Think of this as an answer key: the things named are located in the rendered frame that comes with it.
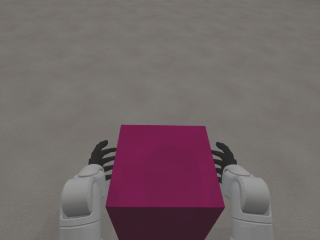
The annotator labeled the robot left forearm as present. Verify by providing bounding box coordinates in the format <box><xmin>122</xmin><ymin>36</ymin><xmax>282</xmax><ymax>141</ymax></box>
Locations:
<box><xmin>59</xmin><ymin>164</ymin><xmax>107</xmax><ymax>240</ymax></box>

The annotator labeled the left robot hand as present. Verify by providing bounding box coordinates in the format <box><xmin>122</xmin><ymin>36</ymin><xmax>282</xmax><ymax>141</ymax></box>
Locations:
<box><xmin>88</xmin><ymin>140</ymin><xmax>117</xmax><ymax>181</ymax></box>

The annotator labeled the carton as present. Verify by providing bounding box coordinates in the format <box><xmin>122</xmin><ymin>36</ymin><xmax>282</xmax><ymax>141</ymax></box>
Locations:
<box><xmin>105</xmin><ymin>125</ymin><xmax>225</xmax><ymax>240</ymax></box>

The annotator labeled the robot right forearm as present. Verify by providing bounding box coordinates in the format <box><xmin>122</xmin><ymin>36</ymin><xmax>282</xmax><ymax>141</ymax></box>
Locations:
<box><xmin>221</xmin><ymin>164</ymin><xmax>274</xmax><ymax>240</ymax></box>

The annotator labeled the right robot hand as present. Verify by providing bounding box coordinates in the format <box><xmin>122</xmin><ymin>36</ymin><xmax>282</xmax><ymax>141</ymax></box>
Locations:
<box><xmin>211</xmin><ymin>142</ymin><xmax>237</xmax><ymax>183</ymax></box>

